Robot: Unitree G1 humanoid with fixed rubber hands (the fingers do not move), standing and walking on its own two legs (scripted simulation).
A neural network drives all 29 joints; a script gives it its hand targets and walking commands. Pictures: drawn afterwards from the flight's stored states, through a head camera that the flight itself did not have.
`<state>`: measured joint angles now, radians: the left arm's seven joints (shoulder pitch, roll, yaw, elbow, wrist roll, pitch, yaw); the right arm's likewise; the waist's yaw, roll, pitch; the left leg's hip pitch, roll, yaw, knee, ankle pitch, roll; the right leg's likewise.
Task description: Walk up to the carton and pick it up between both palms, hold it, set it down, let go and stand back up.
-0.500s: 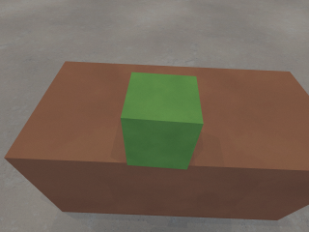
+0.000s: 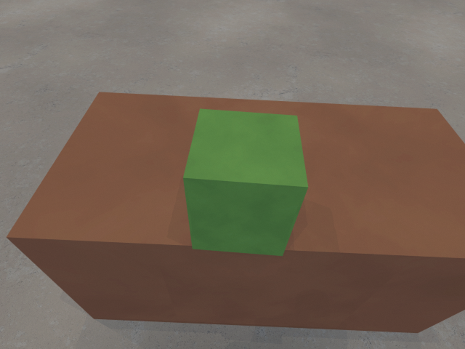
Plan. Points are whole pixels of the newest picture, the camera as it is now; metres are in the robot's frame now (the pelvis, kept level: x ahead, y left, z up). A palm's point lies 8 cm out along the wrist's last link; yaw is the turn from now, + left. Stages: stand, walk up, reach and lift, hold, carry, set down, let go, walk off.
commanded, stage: walk up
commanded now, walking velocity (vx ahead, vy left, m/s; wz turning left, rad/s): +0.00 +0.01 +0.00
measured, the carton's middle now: (242, 184) +0.46 -0.01 -0.01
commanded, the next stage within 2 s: none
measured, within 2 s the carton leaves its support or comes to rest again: neither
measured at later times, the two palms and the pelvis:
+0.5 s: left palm out of the picture +0.10 +0.14 -0.14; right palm out of the picture +0.00 -0.28 -0.16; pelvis +0.09 -0.08 -0.01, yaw +0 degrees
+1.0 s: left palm out of the picture +0.05 +0.23 -0.14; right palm out of the picture +0.14 -0.27 -0.14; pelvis +0.06 -0.02 -0.01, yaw +1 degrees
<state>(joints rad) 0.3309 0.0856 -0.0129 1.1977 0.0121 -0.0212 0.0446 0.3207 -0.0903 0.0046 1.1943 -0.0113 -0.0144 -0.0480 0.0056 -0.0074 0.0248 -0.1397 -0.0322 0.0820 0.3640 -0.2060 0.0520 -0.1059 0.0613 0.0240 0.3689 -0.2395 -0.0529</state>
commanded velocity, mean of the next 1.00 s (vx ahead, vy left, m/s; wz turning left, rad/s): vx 0.05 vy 0.07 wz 0.00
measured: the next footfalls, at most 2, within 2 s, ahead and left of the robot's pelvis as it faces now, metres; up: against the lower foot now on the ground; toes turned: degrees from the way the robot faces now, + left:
right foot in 0.40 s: +0.15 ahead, -0.18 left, +0.00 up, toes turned -7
left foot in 1.06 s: +0.07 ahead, +0.14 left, +0.00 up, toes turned +2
